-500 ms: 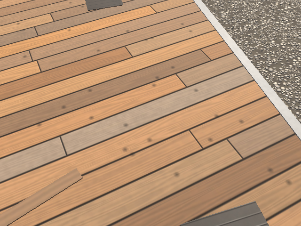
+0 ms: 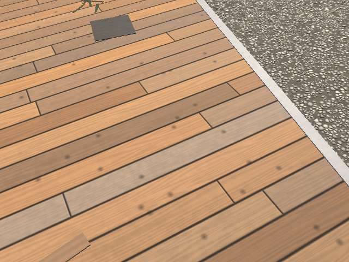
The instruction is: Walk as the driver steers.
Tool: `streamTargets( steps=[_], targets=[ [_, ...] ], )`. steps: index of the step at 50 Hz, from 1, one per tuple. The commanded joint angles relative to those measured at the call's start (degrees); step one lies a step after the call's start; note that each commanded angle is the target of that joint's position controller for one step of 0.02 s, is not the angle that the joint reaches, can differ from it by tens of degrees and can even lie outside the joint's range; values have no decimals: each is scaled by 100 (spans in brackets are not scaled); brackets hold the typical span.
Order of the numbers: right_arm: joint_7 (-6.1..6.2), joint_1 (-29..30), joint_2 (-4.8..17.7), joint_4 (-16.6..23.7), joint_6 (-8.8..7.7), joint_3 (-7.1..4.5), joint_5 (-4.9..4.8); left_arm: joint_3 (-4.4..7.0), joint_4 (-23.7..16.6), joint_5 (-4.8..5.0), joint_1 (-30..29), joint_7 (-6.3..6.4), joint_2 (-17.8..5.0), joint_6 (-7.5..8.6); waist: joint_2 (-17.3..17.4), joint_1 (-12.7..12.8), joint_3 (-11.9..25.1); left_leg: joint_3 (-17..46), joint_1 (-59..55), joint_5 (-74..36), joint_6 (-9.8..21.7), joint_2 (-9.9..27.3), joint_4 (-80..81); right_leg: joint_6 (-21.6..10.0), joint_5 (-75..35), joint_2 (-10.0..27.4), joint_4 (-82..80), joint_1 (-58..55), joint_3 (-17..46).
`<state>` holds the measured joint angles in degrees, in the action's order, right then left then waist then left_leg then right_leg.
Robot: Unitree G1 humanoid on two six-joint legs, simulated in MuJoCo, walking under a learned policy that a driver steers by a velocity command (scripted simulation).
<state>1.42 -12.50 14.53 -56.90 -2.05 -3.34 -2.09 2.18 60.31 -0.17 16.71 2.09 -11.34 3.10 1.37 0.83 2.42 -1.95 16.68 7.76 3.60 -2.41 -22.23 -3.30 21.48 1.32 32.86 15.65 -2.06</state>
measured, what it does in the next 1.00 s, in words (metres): walks ahead: right foot, then left foot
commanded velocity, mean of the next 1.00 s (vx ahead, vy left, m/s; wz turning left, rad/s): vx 0.46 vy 0.00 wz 0.00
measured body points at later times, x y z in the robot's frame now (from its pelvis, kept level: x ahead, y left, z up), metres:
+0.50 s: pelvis +0.18 +0.04 -0.02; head +0.21 +0.04 +0.43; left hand +0.05 +0.27 -0.15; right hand +0.40 -0.17 -0.12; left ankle +0.29 +0.15 -0.74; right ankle +0.00 -0.11 -0.74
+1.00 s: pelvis +0.45 +0.06 -0.01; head +0.48 +0.06 +0.44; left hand +0.66 +0.28 -0.11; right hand +0.39 -0.20 -0.15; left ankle +0.29 +0.16 -0.74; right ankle +0.64 -0.06 -0.72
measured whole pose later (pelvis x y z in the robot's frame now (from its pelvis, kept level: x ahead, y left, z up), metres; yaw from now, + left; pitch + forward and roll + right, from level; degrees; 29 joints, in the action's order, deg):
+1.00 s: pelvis +0.45 +0.06 -0.01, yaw +1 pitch +2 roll +2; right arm 0.4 -23.8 12.8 -60.4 -4.5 -2.4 -0.8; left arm 2.6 48.1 1.3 -0.7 -2.0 -11.9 5.3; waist -1.9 -4.7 -1.0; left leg -3.4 -5.9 19.7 1.6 -3.1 -11.6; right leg -3.5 -1.4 4.1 31.8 35.5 -1.2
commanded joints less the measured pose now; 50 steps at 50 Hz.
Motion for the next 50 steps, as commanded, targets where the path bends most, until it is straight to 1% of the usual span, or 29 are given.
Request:
streamTargets(
  steps=[1,2,3,4,5,6,7,9,13,16,19,22,23,24,25,26,27,28,29,30,31,32,34,36,39,43,47,49,50],
  targets=[
    [-5,1044,312,663,-75,-42,-34,122,437,-56,1786,-15,-375,31,-397,769,-394,742,2074,2669,238,621,-242,-448,598,479,-1407,-1660,701],
    [-47,1146,-18,815,-130,41,-46,251,373,26,1901,-15,-958,79,-1641,682,-550,-71,2955,1857,1,33,-1896,-883,2041,1739,-2531,-1753,2651],
    [-63,1111,173,856,-224,2,0,312,238,-83,1488,-12,-1257,183,-1641,445,-958,478,3351,1552,145,256,-2754,-1197,2869,2252,-3034,-1197,3788],
    [-95,842,395,760,-279,-39,-9,265,31,-76,946,4,-1042,297,-1264,119,-1078,716,3474,1029,188,458,-3127,-1078,2468,2130,-3018,-1096,3566],
    [-118,608,523,616,-292,-83,58,220,-75,-5,670,-35,-849,361,-993,-48,-943,693,3457,674,153,530,-3237,-856,1802,1844,-2929,-1231,3004],
    [-107,562,565,538,-301,-119,124,208,-130,61,617,-85,-778,377,-786,-69,-778,612,3361,430,108,589,-3228,-676,1251,1647,-2896,-1340,2547],
    [-102,647,523,510,-306,-129,163,188,-127,81,715,-111,-702,382,-676,-17,-708,521,3270,145,38,634,-3221,-584,688,1498,-2886,-1376,2144],
    [-121,792,308,501,-290,-104,153,133,-30,51,1113,-128,-537,367,-694,88,-611,348,3161,-301,-85,667,-3186,-556,-159,1279,-2844,-1427,1591],
    [-150,1391,105,692,-281,-30,88,120,-39,-1,1413,-92,-650,296,-812,304,-742,150,2922,-789,-242,677,-2372,-580,-892,1135,-2876,-1355,1071],
    [-217,1814,81,826,-313,22,44,142,-43,17,1549,-76,-784,267,-872,462,-866,6,2537,-935,-296,603,-1651,-587,-1222,1133,-2823,-1360,818],
    [-308,2103,104,952,-348,66,1,181,13,76,1656,-82,-848,229,-923,535,-1057,-80,2298,-697,-225,570,-1205,-628,-1360,1278,-2687,-1522,731],
    [-380,2013,246,1036,-394,48,7,257,44,141,1551,-81,-943,177,-1005,325,-1088,-86,1821,-206,21,511,-798,-566,-1877,1498,-2354,-1766,722],
    [-383,1691,377,978,-410,-11,23,287,18,143,1420,-81,-1005,158,-1055,97,-909,-179,1285,-48,128,380,-715,-513,-2711,1503,-1990,-1761,652],
    [-361,977,550,770,-417,-124,26,289,-25,135,1253,-77,-997,140,-1021,-300,-493,-308,333,-58,253,183,-666,-408,-3906,1340,-1215,-1633,435],
    [-317,-165,870,422,-412,-296,-7,250,-108,91,1105,-82,-893,135,-826,-804,237,-178,-1206,-139,452,236,-722,-228,-4401,1045,66,-1069,177],
    [-236,-1314,1432,200,-371,-430,75,143,-326,-47,1069,-102,-635,165,317,-1099,1275,1497,-3091,81,809,1598,-722,4,-2437,596,2245,373,-96],
    [-314,-1461,1553,136,-367,-396,159,-47,-350,85,1623,-164,158,326,1841,-700,2021,4253,-4298,1400,1608,2622,444,224,1065,-406,3887,2217,467],
    [-335,-1032,1003,187,-405,-249,147,101,-345,258,1163,-171,-460,464,1162,-742,1375,4129,-3691,1498,1355,2429,718,84,893,-83,4624,2792,1005],
    [-341,-493,669,305,-430,-148,121,169,-519,313,650,-174,-729,525,812,-595,662,3153,-2890,878,1102,2252,691,-54,340,219,4664,3002,813],
    [-371,2,477,414,-443,-75,141,193,-543,258,430,-120,-740,509,201,-365,362,2418,-2015,140,953,2025,794,-66,-249,523,4414,2624,679],
    [-400,207,313,423,-454,-32,184,245,-563,174,348,-76,-668,456,119,-204,94,1874,-1384,-281,891,1768,944,-60,-582,676,4084,2354,629],
    [-402,188,190,348,-461,9,233,255,-558,152,469,-72,-542,374,271,-55,38,1525,-1051,-502,838,1582,1082,-84,-780,791,3886,2031,646],
    [-353,-21,217,202,-473,18,233,268,-599,174,490,-74,-394,255,327,64,-144,1180,-768,-994,894,1457,1271,-63,-868,816,3582,1947,557],
    [-273,-227,415,105,-482,-4,234,289,-789,124,79,-82,-447,201,211,76,-368,1013,-726,-1409,965,1493,1403,53,-1197,847,3146,2328,503],
    [-164,-518,518,36,-424,-5,228,267,-1081,63,-689,-129,-449,209,96,-64,-554,821,-902,-1596,927,1452,1486,191,-1982,815,2070,2756,445],
    [-110,-907,633,-33,-398,-12,169,168,-1340,101,-1625,-243,-351,244,107,-344,-733,510,-1039,-1342,754,1294,1616,166,-2800,517,616,2392,155],
    [-89,-1349,685,-220,-309,-50,117,113,-1602,148,-2270,-383,-402,285,109,-515,-914,542,-1918,-1340,744,1595,1336,50,-2546,396,-36,2609,162],
    [-69,-1357,745,-250,-253,-91,114,120,-1700,158,-2350,-457,-489,318,163,-433,-858,548,-2288,-1788,683,1748,1049,-83,-2136,316,-222,2492,130],
    [-64,-1270,798,-230,-232,-113,117,153,-1687,161,-2188,-474,-582,330,241,-297,-721,510,-2361,-2391,622,1759,815,-165,-1922,204,-303,2125,55]
  ],
)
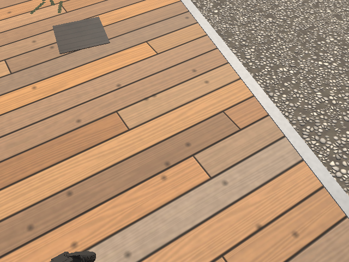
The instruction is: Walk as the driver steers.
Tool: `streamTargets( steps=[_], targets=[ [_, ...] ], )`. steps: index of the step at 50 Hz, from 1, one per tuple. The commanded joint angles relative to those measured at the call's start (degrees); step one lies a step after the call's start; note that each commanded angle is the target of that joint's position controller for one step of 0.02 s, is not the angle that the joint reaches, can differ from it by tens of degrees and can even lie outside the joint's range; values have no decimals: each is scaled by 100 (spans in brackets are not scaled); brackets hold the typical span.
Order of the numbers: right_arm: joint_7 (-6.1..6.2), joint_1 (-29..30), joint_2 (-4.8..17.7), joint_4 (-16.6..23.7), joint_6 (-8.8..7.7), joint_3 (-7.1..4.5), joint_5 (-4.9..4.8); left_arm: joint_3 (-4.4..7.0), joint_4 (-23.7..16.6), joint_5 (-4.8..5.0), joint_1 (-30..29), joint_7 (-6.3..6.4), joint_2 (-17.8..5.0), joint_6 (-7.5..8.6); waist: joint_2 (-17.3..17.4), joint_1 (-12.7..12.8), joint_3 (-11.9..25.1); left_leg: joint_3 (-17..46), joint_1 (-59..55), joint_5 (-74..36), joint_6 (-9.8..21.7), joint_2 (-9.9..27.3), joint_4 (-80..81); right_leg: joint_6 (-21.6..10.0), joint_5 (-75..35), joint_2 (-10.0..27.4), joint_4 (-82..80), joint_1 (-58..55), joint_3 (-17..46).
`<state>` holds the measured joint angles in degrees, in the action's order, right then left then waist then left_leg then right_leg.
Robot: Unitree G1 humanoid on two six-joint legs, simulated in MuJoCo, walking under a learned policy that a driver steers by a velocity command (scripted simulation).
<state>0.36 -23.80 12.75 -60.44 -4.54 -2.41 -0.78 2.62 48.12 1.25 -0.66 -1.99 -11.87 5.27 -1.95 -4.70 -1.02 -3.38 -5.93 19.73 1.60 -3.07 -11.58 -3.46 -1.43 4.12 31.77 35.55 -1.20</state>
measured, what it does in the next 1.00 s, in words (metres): walks ahead: right foot, then left foot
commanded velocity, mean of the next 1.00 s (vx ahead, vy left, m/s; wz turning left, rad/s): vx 0.50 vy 0.00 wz -0.10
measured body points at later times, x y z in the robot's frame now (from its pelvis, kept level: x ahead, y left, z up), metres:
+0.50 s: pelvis +0.27 -0.02 +0.01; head +0.29 -0.03 +0.46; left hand +0.25 +0.24 -0.13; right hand +0.46 -0.27 -0.10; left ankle +0.47 +0.14 -0.68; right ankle +0.19 -0.12 -0.73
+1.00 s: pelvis +0.55 +0.04 +0.01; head +0.56 +0.04 +0.46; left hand +0.72 +0.28 -0.11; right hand +0.52 -0.22 -0.13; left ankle +0.49 +0.12 -0.73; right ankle +0.70 -0.16 -0.66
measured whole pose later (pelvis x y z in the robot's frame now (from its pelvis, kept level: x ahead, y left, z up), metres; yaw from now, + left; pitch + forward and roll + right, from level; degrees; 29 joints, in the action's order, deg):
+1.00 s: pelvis +0.55 +0.04 +0.01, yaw -7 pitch +1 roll +2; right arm 0.6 -18.7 12.5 -58.3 -6.1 -3.5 1.0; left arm 4.8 51.9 1.4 8.4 -0.3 -14.5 3.0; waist -2.2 -2.9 0.2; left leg -10.8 0.1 13.2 3.0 -2.7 -12.0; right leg -2.4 -2.5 6.2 47.5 41.4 4.8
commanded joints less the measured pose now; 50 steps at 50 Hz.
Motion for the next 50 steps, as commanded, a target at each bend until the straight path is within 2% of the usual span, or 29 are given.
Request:
streamTargets(
  steps=[1,2,3,4,5,6,7,8,9,11,12,14,17,20,26,29,30,31,32,33,34,35,36,37,39,41,43,47,50],
  targets=[
    [44,-38,1044,155,40,-228,-5,178,-395,12,-103,-62,-683,121,706,469,-102,595,-115,-4562,760,1784,-663,-245,536,-271,-201,-495,-174],
    [38,110,1023,192,74,-216,8,299,-166,3,692,-42,-898,122,742,902,360,412,56,-5364,645,1570,-1570,-400,487,-483,-295,-1580,-326],
    [26,206,891,296,77,-151,55,438,148,-27,1818,6,-1229,112,610,1349,1080,238,1003,-4837,462,1274,-2980,-666,275,-139,-112,-3343,74],
    [-40,-450,255,362,-15,38,64,579,330,-168,2711,40,-1800,88,-627,1213,2121,9,3410,-2309,41,364,-5438,-1571,1079,1451,-288,-5832,2616],
    [-86,-464,204,278,-178,81,0,448,362,-135,2754,32,-1477,73,-1105,1180,2626,874,4290,1166,60,-61,-6480,-1785,1433,1959,-1310,-6198,4440],
    [-108,103,746,447,-279,-72,-159,333,300,-77,2240,33,-1129,84,-845,1121,1772,1072,4813,990,190,332,-6872,-1426,1593,1723,-1418,-5516,3710],
    [-83,565,860,595,-313,-94,-216,254,152,-71,1642,42,-911,86,-434,947,1075,863,4807,461,250,661,-6680,-1216,1218,1521,-1559,-4505,2807],
    [-34,775,805,622,-288,-125,-147,195,113,-111,1245,13,-742,105,-20,740,625,750,4559,40,240,894,-6285,-1099,778,1290,-1778,-3573,2192],
    [5,687,725,592,-200,-171,-75,149,112,-156,1057,-11,-597,140,-68,509,438,786,4163,-228,248,1093,-5918,-968,591,1059,-1974,-2982,1744],
    [27,418,436,509,-35,-156,-46,143,221,-165,1111,-34,-578,164,-182,327,320,733,3742,-430,201,1176,-5574,-992,522,868,-2286,-2431,1350],
    [40,447,406,524,10,-164,-38,158,286,-159,1216,-11,-658,174,-177,295,222,697,3796,-552,156,1200,-5403,-1034,429,835,-2398,-2313,1193],
    [63,885,501,685,48,-203,1,195,374,-171,1425,71,-844,177,-126,338,12,687,4248,-1056,43,1256,-4861,-1070,325,836,-2563,-2359,1036],
    [38,1522,501,885,24,-227,52,197,480,-146,1749,177,-902,126,-106,492,-114,660,4684,-1950,-69,1230,-3874,-961,240,785,-2629,-2667,837],
    [-19,2090,409,1033,-16,-192,31,201,572,-100,2006,225,-960,98,-137,663,-211,503,4546,-2579,-90,1051,-2928,-823,280,681,-2642,-2819,569],
    [-193,2937,416,1356,-87,-117,-43,255,861,-38,2496,262,-1037,-15,-148,891,-475,413,4646,-2189,30,872,-2014,-775,208,1022,-2266,-3735,517],
    [-262,2651,617,1358,-152,-173,-61,315,871,-14,2347,290,-1154,-88,-293,624,-283,271,3974,-1565,250,683,-1781,-635,-701,1166,-1773,-3984,535],
    [-254,2184,759,1235,-168,-253,-51,320,838,-9,2194,292,-1181,-114,-339,334,1,86,3233,-1489,355,481,-1684,-538,-1680,1045,-1238,-3922,398],
    [-222,1220,1018,916,-169,-401,-33,270,806,-26,2122,289,-1048,-140,-233,-89,568,-23,1935,-1558,512,318,-1668,-386,-2276,718,-136,-3593,154],
    [-167,118,1486,681,-165,-537,37,170,666,-120,2181,287,-854,-141,426,-413,1451,1178,122,-1572,895,1346,-1766,-152,-900,342,1733,-2382,-140],
    [-196,-257,1869,546,-140,-600,54,-54,638,-117,2870,213,-41,-1,1989,-10,2133,3972,-1719,-571,1837,2571,-1023,225,2965,-782,3684,-75,25],
    [-197,-165,1293,587,-153,-438,22,60,708,55,2556,195,-603,136,1446,-212,2070,4390,-1624,58,1690,2534,-582,110,3442,-590,4473,594,898],
    [-174,355,1016,698,-184,-359,18,149,545,198,2021,191,-932,205,1144,-156,1272,3456,-908,-201,1377,2392,-542,-12,2980,-304,4592,963,868],
    [-169,868,836,819,-202,-291,49,163,483,187,1736,240,-957,199,646,43,879,2694,-57,-735,1180,2208,-416,-29,2399,37,4344,727,718],
    [-182,1177,633,843,-224,-237,93,211,475,103,1596,286,-913,144,512,201,532,2145,669,-1110,1053,2003,-216,-15,2031,222,3975,461,698],
    [-189,1245,444,747,-256,-183,178,237,543,89,1868,286,-673,-35,741,464,365,1472,1316,-1396,913,1768,117,-29,1668,402,3620,-105,768],
    [-138,1105,597,643,-284,-222,175,239,522,100,1860,284,-520,-153,657,533,160,1027,1514,-1790,940,1744,329,6,1434,424,3399,12,785],
    [-64,990,744,590,-291,-263,194,264,401,64,1564,283,-536,-202,508,501,11,708,1423,-2141,934,1766,429,68,950,394,3023,419,894],
    [43,915,769,581,-251,-248,192,266,195,17,1044,194,-496,-179,491,411,-137,-9,1224,-2498,743,1615,504,124,-154,264,1887,619,760],
    [99,666,839,527,-209,-250,149,189,-51,-13,427,92,-374,-175,423,192,-340,-383,996,-2563,649,1634,563,96,-515,220,1142,563,343]
  ],
)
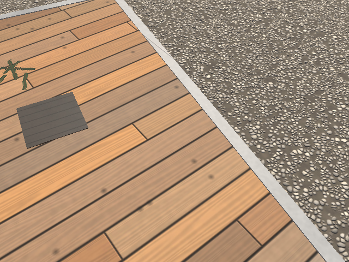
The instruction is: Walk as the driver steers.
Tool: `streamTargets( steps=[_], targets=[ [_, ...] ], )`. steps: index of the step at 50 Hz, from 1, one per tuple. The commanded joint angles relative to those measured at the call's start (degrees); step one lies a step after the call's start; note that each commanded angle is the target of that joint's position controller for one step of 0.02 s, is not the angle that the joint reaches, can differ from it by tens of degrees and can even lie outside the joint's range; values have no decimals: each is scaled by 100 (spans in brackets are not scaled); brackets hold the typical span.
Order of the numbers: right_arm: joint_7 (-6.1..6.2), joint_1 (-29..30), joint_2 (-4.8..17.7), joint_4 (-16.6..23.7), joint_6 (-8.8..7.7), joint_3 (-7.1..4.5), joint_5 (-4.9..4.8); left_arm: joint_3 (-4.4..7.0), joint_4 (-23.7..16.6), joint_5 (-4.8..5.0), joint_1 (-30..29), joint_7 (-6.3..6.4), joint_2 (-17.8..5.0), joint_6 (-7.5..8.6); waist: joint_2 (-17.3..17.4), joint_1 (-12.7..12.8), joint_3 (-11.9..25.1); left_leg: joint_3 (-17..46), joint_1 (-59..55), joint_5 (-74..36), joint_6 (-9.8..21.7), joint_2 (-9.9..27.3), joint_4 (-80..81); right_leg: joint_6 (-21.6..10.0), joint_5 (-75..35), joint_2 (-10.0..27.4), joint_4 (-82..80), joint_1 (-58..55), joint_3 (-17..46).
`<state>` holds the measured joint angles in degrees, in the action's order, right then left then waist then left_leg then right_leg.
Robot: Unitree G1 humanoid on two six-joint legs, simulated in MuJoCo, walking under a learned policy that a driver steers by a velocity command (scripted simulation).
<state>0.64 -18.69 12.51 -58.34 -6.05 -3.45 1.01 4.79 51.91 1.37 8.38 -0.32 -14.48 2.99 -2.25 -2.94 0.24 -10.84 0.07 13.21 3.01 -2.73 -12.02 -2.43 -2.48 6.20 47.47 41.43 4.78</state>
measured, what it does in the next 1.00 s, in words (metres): walks ahead: right foot, then left foot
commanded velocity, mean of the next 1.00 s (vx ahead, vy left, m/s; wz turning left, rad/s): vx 0.22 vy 0.00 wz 0.12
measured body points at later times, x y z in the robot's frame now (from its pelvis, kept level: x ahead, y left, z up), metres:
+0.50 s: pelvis +0.25 -0.07 +0.00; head +0.29 -0.08 +0.45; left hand +0.38 +0.18 -0.12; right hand +0.32 -0.35 -0.14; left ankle +0.36 +0.10 -0.68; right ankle +0.24 -0.13 -0.74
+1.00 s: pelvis +0.35 -0.04 +0.00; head +0.40 -0.01 +0.44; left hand +0.47 +0.26 -0.13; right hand +0.53 -0.30 -0.10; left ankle +0.39 +0.05 -0.74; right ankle +0.39 -0.20 -0.69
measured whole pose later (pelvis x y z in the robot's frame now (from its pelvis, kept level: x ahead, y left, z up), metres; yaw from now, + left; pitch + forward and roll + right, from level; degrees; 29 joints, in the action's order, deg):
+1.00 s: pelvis +0.35 -0.04 +0.00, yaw +10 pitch +4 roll -2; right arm 1.6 -9.2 16.7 -43.1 0.5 -5.2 -0.4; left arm 4.5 46.9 0.1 2.2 3.2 -16.4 -0.4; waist -0.8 -1.2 -2.7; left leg 5.2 21.7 7.3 3.7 -4.0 -25.7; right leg 3.9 22.2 -0.1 53.1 30.5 5.3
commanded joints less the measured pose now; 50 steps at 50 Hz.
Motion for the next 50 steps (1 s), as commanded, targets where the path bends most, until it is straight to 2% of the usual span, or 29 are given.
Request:
streamTargets(
  steps=[1,5,7,8,9,10,11,12,13,14,15,16,19,21,24,28,32,34,35,36,37,38,39,40,41,42,43,45,50],
  targets=[
    [82,16,887,274,-29,-152,-45,-54,-525,-29,-664,-110,-76,50,420,-57,-537,291,171,-2015,503,1664,552,-32,-377,0,-599,71,-330],
    [101,-228,1019,223,153,-204,-114,-93,-914,-5,-1140,-273,-59,41,429,-130,-662,36,-718,-2948,474,1946,24,-186,361,-142,-1025,300,-724],
    [137,-51,1185,322,225,-249,-146,-26,-1029,3,-987,-341,-211,28,656,102,-415,-154,-810,-4740,371,1969,-589,-372,920,-456,-1081,-362,-1088],
    [164,28,1282,374,264,-277,-160,45,-1025,10,-696,-356,-352,12,813,311,-174,-211,-820,-5697,317,1969,-1120,-490,1222,-673,-1025,-869,-1250],
    [180,138,1365,428,306,-296,-163,163,-923,31,-76,-353,-581,2,895,672,174,-248,-672,-6206,246,1915,-1998,-650,1358,-888,-1114,-1688,-1317],
    [181,283,1363,499,309,-282,-194,356,-702,34,864,-286,-938,-4,747,1182,649,-333,-43,-5662,51,1669,-3296,-889,925,-1041,-1646,-3138,-1151],
    [140,111,998,626,224,-163,-46,479,-544,-43,1494,-131,-1444,-39,-340,1196,1179,-268,1669,-2388,-189,1247,-5233,-1267,129,144,-1700,-4948,618],
    [5,-473,336,747,15,67,-100,425,-705,-138,1178,-126,-1641,24,-1238,571,2001,678,3631,2161,-437,2,-7104,-2467,-426,1678,-2546,-6407,3879],
    [-82,12,921,634,-147,-86,-341,250,-626,-187,1359,-135,-1053,34,-236,928,2078,1595,3836,1994,-305,356,-7288,-2117,-1449,1588,-2700,-6191,3210],
    [-86,344,960,730,-158,-109,-476,166,-653,-189,983,-135,-798,78,-142,816,1363,1521,3924,1676,-221,605,-7014,-1857,-2401,1419,-2524,-5441,2014],
    [-33,445,885,663,-111,-112,-397,107,-694,-127,545,-157,-639,127,357,568,838,1446,3732,1402,-234,881,-6485,-1558,-2571,1127,-2609,-4527,1240],
    [13,479,919,593,-20,-173,-301,59,-715,-137,244,-143,-466,160,354,410,582,1453,3479,1225,-245,1005,-6086,-1387,-2410,949,-2789,-3916,801],
    [67,16,649,400,299,-172,-260,28,-586,-283,20,-118,-469,269,84,29,427,1479,2677,689,-330,980,-5512,-1220,-2881,688,-3193,-2917,0],
    [94,84,612,434,359,-183,-216,22,-500,-327,-50,-26,-519,284,-68,-36,371,1507,2788,188,-420,886,-4979,-1152,-3167,591,-3277,-2863,-454],
    [56,531,621,642,364,-162,-175,31,-477,-280,-202,141,-639,178,-243,78,335,1308,2944,-656,-485,857,-3942,-953,-2830,462,-3328,-3114,-959],
    [-47,1016,608,956,416,-136,-175,55,-364,-235,-35,278,-757,-2,-228,328,294,1109,3131,-895,-470,819,-3200,-949,-2413,695,-3216,-3704,-1066],
    [-169,1203,676,1240,476,-172,-165,90,-367,-134,-71,338,-822,-195,-315,363,154,909,3283,-135,-306,695,-2877,-886,-2200,997,-2721,-4098,-1000],
    [-251,1085,697,1320,468,-197,-184,120,-431,-57,-173,381,-894,-274,-358,268,168,750,3090,122,-139,549,-2519,-753,-2439,1073,-2242,-4177,-976],
    [-281,821,726,1289,443,-229,-184,128,-477,-12,-280,410,-920,-304,-307,93,285,610,2640,-182,-9,384,-2022,-587,-2701,952,-1772,-4118,-1104],
    [-262,403,943,1223,404,-321,-150,130,-456,-4,-144,420,-904,-312,-46,-104,534,726,1802,-1288,201,255,-1383,-268,-2560,614,-956,-3857,-1314],
    [-143,60,1575,1258,396,-507,-81,89,-610,-160,-131,386,-797,-265,945,-162,937,2116,626,-4033,646,1103,-1359,185,-822,63,503,-2766,-1505],
    [-95,-57,1968,1308,414,-554,34,-37,-827,-357,-40,299,-371,-225,1989,118,1523,4198,-767,-5854,1952,2422,-1386,537,4184,-1104,2206,-913,-1106],
    [-132,-34,1550,1421,399,-425,34,-18,-766,-244,-210,199,-538,-187,1205,-104,2026,4226,-825,-4864,2018,2390,-1217,432,4317,-929,2798,-692,48],
    [-124,442,1415,1564,380,-403,-31,20,-806,-50,-420,165,-649,-185,909,3,1480,3639,-353,-4070,1759,2153,-1116,364,3881,-752,2812,-376,74],
    [-86,783,1280,1645,408,-380,-155,44,-735,-59,-469,215,-668,-217,457,138,1023,3240,140,-3213,1425,1839,-986,386,3458,-592,2471,-318,10],
    [-39,988,1127,1707,462,-333,-228,97,-729,-138,-535,283,-783,-265,401,209,741,3056,604,-2589,1241,1662,-846,431,3131,-495,2097,-407,-19],
    [5,1060,1104,1744,507,-319,-204,120,-748,-154,-502,308,-797,-307,596,322,666,2927,1004,-2259,1160,1470,-742,465,2911,-503,1871,-736,-51],
    [59,1015,1199,1799,554,-351,-125,97,-724,-136,-358,334,-640,-326,851,366,675,2826,1145,-2199,1108,1281,-683,543,2658,-635,1362,-941,-118],
    [165,983,1383,1933,632,-416,-144,55,-738,-126,-437,372,-562,-297,985,236,777,3084,1196,-1222,996,1176,-684,707,2249,-712,227,-1199,-6]
  ],
)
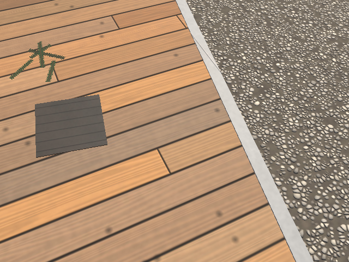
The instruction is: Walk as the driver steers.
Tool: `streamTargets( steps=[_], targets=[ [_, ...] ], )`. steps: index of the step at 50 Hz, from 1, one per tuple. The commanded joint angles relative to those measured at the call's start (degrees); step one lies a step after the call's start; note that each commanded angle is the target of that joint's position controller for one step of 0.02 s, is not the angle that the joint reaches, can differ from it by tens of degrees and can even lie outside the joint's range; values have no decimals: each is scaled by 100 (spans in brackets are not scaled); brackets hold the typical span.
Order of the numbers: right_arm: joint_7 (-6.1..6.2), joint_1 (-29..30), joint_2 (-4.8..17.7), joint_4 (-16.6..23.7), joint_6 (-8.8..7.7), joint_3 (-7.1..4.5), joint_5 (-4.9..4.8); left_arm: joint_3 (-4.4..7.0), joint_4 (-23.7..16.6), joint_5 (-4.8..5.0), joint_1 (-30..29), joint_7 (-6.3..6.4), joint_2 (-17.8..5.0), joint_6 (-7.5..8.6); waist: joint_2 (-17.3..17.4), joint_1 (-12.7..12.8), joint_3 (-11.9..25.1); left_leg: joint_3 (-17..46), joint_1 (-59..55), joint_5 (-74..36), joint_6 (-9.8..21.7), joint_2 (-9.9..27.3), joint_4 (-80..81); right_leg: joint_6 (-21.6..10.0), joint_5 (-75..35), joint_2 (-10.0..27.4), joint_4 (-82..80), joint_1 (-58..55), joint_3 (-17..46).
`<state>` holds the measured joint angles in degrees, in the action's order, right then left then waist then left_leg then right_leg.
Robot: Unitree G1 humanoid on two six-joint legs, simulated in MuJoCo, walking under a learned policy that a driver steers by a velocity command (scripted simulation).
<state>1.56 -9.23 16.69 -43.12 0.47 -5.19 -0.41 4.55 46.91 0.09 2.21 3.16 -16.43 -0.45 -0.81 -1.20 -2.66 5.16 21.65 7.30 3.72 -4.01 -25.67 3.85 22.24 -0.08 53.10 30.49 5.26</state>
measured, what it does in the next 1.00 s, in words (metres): steps on the spot, turning left: right foot, then left foot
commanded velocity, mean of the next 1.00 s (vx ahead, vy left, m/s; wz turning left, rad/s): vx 0.00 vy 0.00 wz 0.57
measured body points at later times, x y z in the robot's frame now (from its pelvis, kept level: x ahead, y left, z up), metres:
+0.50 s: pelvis +0.01 -0.04 +0.00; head +0.06 -0.05 +0.45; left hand +0.04 +0.26 -0.10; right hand +0.25 -0.26 -0.10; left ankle -0.03 +0.10 -0.68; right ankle +0.04 -0.16 -0.74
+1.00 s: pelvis +0.00 +0.00 +0.00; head +0.03 +0.03 +0.45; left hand -0.02 +0.32 -0.11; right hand +0.30 -0.14 -0.08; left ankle -0.03 +0.09 -0.74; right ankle +0.11 -0.12 -0.71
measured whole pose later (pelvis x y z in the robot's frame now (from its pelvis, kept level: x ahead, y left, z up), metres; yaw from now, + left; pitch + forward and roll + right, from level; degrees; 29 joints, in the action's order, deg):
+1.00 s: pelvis +0.00 +0.00 +0.00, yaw +35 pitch +2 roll -1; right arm 1.1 -9.4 17.7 -34.4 1.9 -3.8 0.1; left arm 4.3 41.3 0.0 7.4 1.0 -17.5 -0.3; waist -0.5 -0.4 -1.6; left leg 7.9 18.2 12.6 2.5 -4.6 -28.9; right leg 4.2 20.5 0.2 45.2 25.9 3.2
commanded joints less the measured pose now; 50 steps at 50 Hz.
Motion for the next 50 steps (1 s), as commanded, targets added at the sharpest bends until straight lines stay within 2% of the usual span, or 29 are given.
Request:
streamTargets(
  steps=[1,3,6,8,9,10,11,12,13,14,15,16,19,22,24,28,30,31,32,33,34,35,36,37,38,40,44,48,50],
  targets=[
    [79,72,965,446,2,-239,5,83,-247,9,160,14,-389,56,892,42,1035,1571,-879,-340,898,1274,706,84,-276,-103,-497,-191,-41],
    [80,125,957,510,41,-231,19,89,-266,24,156,-22,-428,99,986,11,973,1780,-797,20,858,1237,715,66,-282,-141,-828,-352,-10],
    [71,169,951,607,94,-217,15,104,-269,53,293,-105,-501,209,1107,13,967,2145,-905,-137,811,1226,576,-26,-199,-206,-1445,-641,5],
    [87,301,932,696,146,-195,-33,123,-194,65,622,-179,-526,282,1111,204,981,2231,-857,-412,675,1094,339,-151,-578,-238,-2346,-1167,-92],
    [105,341,886,741,179,-173,-71,153,-116,56,877,-210,-584,304,1038,346,967,2138,-642,-313,496,906,145,-247,-1097,-144,-3046,-1680,-133],
    [117,219,680,792,197,-112,-66,243,-84,-34,1078,-201,-922,292,511,306,1026,1782,-20,494,202,557,-494,-516,-1309,661,-3382,-2354,464],
    [89,-90,385,895,162,-55,-70,331,-163,-154,880,-147,-1436,210,-1197,-99,885,579,1180,2349,-144,-479,-1757,-1255,-2447,1908,-3540,-2774,1839],
    [40,30,876,964,66,-190,10,278,-294,-340,782,-166,-1227,216,-1548,52,815,410,1569,2938,-383,-281,-3094,-1973,-2870,2542,-3714,-2318,2608],
    [8,-69,1190,837,58,-307,-20,198,-469,-302,442,-132,-929,229,-979,-51,731,506,1488,2513,-453,-55,-3804,-1898,-2850,2292,-3616,-2180,2038],
    [11,-209,1143,687,113,-330,-43,154,-528,-198,181,-108,-730,217,-702,-142,604,380,1484,2138,-541,-5,-4098,-1580,-2728,1855,-3497,-2113,1373],
    [29,-299,993,601,183,-305,-26,113,-578,-99,130,-85,-623,206,-621,-108,540,305,1577,1834,-645,28,-4395,-1398,-2586,1588,-3445,-2184,968],
    [15,-300,836,616,231,-262,-34,85,-577,-56,179,-57,-605,187,-630,-52,454,241,1647,1662,-737,54,-4632,-1401,-2741,1505,-3437,-2185,715],
    [-27,154,586,915,234,-150,-121,101,-539,-98,585,21,-705,96,-819,239,373,-154,1831,1321,-904,240,-3994,-1512,-2836,1388,-3520,-2566,215],
    [-86,383,481,1148,220,-79,-85,182,-546,-85,826,37,-928,45,-916,424,572,-302,1581,1418,-976,496,-3121,-1628,-3059,1635,-3456,-2978,95],
    [-147,391,435,1236,221,-40,-69,241,-608,-56,736,-8,-1076,31,-972,430,620,-510,1055,1492,-905,590,-2558,-1624,-3140,1711,-3444,-2770,-126],
    [-241,226,570,1300,285,-108,-87,298,-650,57,659,-130,-1190,48,-1050,355,602,-852,265,1352,-636,515,-1528,-1503,-3084,1841,-3241,-2529,-352],
    [-282,-106,544,1216,304,-152,-89,301,-641,172,540,-159,-1170,56,-951,109,630,-1023,-393,646,-357,379,-421,-1221,-2886,1790,-2781,-2365,-569],
    [-247,-385,647,1111,299,-217,-77,260,-543,176,755,-182,-995,73,-681,30,721,-942,-1085,71,-168,255,157,-914,-2498,1613,-2279,-2017,-828],
    [-169,-674,1118,1094,274,-367,-85,186,-523,11,984,-218,-714,86,413,32,908,162,-2209,-1647,154,955,364,-404,-1236,1157,-1006,-956,-1338],
    [-99,-668,1713,1291,226,-427,1,32,-854,-298,837,-253,-362,105,2063,193,956,2176,-2802,-3975,1133,2448,62,69,1830,368,700,759,-1333],
    [-189,-864,1480,1295,73,-365,184,126,-1006,-147,289,-205,-692,138,1482,-351,1468,2502,-2393,-3261,1829,2720,379,68,1857,186,1586,950,-394],
    [-213,-626,1347,1247,-33,-301,187,179,-1033,13,106,-174,-850,117,1089,-218,1094,2009,-2124,-2542,1577,2350,500,-23,1384,284,1829,1029,-232],
    [-175,-286,1195,1229,-69,-265,82,203,-965,16,192,-129,-858,85,869,-28,834,1621,-1854,-1980,1222,2006,511,-76,848,360,1678,1058,-180],
    [-140,-43,1014,1268,-53,-192,-11,225,-882,-41,275,-83,-893,45,742,76,729,1413,-1623,-1738,1006,1802,522,-69,508,407,1494,954,-132],
    [-103,122,1007,1300,-28,-164,-26,238,-877,-81,391,-75,-900,28,793,195,713,1280,-1305,-1757,952,1662,553,-34,211,331,1446,667,-161],
    [-47,146,982,1321,-7,-138,35,217,-850,-71,552,-104,-785,46,828,262,848,1200,-1198,-1689,962,1506,586,16,-147,183,1266,402,-208],
    [22,-7,1068,1273,26,-169,2,120,-950,-51,349,-128,-579,75,852,124,845,1434,-1312,-1143,964,1413,509,93,-273,51,31,249,-124],
    [-18,37,1043,1267,75,-136,49,89,-966,-8,364,-212,-580,96,975,11,831,1620,-989,-728,966,1428,397,47,-161,28,-745,-410,-207],
    [-56,65,863,1220,84,-44,79,68,-960,13,458,-265,-567,112,998,-13,880,1647,-966,-827,935,1472,269,-19,-123,97,-1104,-760,-282]
  ],
)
